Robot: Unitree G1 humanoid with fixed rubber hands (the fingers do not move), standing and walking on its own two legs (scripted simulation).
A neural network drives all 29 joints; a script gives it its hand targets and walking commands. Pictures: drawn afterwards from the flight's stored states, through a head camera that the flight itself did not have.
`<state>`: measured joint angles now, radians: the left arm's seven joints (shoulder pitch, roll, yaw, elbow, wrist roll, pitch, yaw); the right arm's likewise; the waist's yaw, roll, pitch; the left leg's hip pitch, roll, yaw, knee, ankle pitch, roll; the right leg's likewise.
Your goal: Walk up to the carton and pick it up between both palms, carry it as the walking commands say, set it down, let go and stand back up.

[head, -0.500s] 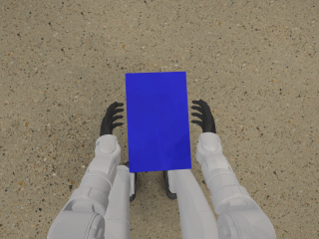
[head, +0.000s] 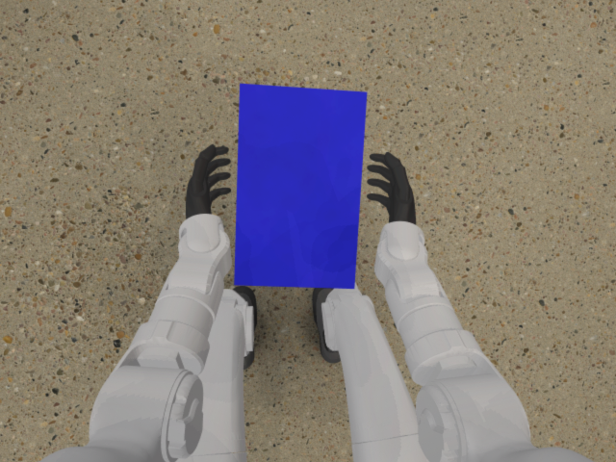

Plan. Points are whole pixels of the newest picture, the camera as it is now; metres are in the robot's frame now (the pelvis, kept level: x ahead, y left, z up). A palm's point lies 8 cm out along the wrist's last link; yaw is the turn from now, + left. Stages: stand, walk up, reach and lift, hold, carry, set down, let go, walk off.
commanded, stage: set down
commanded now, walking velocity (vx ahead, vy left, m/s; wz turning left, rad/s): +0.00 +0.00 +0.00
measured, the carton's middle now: (296, 190) +0.43 -0.02 -0.29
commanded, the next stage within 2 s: none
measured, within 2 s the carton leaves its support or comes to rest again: rests again in 1.30 s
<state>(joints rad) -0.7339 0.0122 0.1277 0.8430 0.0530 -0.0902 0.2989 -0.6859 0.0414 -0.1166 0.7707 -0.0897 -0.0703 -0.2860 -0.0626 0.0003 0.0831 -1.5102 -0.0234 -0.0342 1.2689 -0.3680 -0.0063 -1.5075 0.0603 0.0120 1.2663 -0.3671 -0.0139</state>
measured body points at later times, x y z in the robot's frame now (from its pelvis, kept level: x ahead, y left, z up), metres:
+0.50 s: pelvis -0.01 +0.00 -0.09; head +0.29 -0.01 +0.24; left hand +0.44 +0.11 -0.25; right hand +0.43 -0.15 -0.24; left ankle +0.10 +0.12 -0.59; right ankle +0.10 -0.10 -0.59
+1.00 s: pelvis -0.03 +0.00 -0.17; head +0.29 -0.02 +0.14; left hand +0.46 +0.11 -0.33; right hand +0.46 -0.15 -0.33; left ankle +0.10 +0.12 -0.59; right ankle +0.10 -0.10 -0.59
